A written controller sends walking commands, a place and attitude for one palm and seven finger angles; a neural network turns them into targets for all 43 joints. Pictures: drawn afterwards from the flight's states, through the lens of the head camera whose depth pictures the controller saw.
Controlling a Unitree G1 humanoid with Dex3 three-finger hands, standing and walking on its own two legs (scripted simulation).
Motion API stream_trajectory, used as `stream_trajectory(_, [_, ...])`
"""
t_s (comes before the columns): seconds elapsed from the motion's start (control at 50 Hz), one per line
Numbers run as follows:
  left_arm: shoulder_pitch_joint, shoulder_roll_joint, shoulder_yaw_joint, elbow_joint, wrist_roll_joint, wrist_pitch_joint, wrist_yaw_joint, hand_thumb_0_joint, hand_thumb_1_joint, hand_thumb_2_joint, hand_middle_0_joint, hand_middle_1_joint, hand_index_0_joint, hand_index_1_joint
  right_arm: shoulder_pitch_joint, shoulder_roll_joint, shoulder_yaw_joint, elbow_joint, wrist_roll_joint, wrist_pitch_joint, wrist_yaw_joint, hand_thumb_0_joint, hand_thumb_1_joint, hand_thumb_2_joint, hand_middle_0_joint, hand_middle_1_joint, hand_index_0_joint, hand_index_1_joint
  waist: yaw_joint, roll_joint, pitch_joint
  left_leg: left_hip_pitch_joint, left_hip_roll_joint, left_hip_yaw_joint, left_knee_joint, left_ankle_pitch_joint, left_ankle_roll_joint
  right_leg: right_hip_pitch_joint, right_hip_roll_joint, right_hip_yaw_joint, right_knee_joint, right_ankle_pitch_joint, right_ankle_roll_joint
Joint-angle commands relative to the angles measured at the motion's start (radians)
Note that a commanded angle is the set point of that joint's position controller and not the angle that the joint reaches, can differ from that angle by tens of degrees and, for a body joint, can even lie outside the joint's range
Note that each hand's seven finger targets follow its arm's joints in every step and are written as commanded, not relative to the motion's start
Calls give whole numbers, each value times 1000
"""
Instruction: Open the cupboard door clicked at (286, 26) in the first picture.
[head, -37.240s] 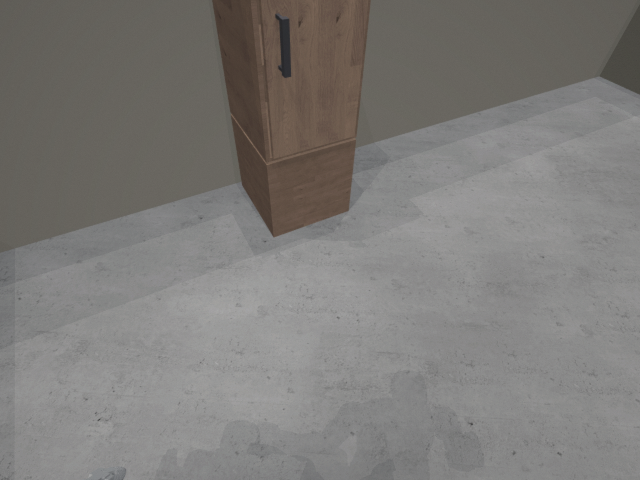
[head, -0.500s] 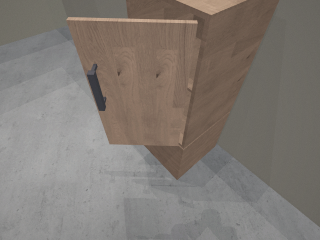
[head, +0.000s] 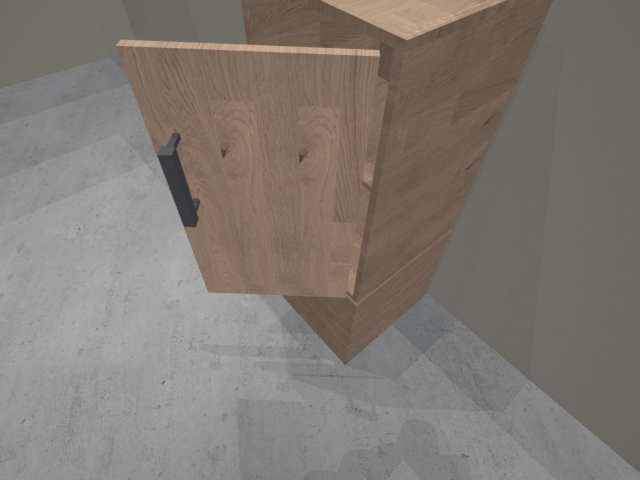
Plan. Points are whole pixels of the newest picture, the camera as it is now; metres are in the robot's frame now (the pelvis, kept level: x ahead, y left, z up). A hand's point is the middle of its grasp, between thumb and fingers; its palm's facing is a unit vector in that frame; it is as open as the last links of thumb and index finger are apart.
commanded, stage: come to a stop and stand still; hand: left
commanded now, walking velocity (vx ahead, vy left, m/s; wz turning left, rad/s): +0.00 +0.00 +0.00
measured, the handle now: (183, 182) +0.54 +0.26 +0.04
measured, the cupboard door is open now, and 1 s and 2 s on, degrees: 48 48 48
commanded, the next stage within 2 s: look again from close up in 0.32 s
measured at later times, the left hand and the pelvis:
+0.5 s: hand out of the picture +0.03 +0.17 -0.17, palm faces +0.01 -0.98 -0.21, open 7.4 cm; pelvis +0.01 -0.01 +0.00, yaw +0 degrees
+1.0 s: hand out of the picture +0.02 +0.17 -0.17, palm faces +0.02 -0.98 -0.21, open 7.4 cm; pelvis +0.01 -0.02 +0.00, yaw +0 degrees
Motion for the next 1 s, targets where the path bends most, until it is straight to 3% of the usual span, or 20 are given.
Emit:
stream_trajectory(0.0, [51, 118, 24, -28, 3, -25, 11, 0, 900, 900, -200, -300, -200, -300, 24, -119, -19, -30, 3, -21, -8, 0, -900, -900, 200, 300, 200, 300, 3, 9, -28, 66, 104, -95, -69, 193, 21, -42, -88, 77, -83, 248, -36])
stream_trajectory(0.16, [55, 118, 27, -14, 4, -27, 13, 0, 900, 900, -200, -300, -200, -300, 32, -118, -19, -13, 2, -23, -13, 0, -900, -900, 200, 300, 200, 300, 3, 11, -28, 81, 109, -93, -67, 244, 21, -25, -88, 69, -79, 294, -39])
stream_trajectory(0.34, [49, 118, 29, -13, 5, -27, 12, 0, 900, 900, -200, -300, -200, -300, 25, -114, -19, -10, 2, -21, -13, 0, -900, -900, 200, 300, 200, 300, 6, 6, 3, 77, 108, -90, -80, 218, 17, -35, -86, 75, -95, 288, -40])
stream_trajectory(0.64, [47, 124, 33, -16, 4, -31, 12, 0, 900, 900, -200, -300, -200, -300, 20, -120, -21, -5, 1, -23, -16, 0, -900, -900, 200, 300, 200, 300, 6, -1, -20, 96, 111, -84, -74, 255, 11, -13, -89, 77, -95, 356, -43])
stream_trajectory(0.98, [42, 120, 32, -7, 1, -31, 10, 0, 900, 900, -200, -300, -200, -300, 25, -123, -20, 7, 0, -22, -16, 0, -900, -900, 200, 300, 200, 300, 4, 12, -18, 98, 114, -90, -93, 238, 10, -15, -89, 76, -109, 313, -42])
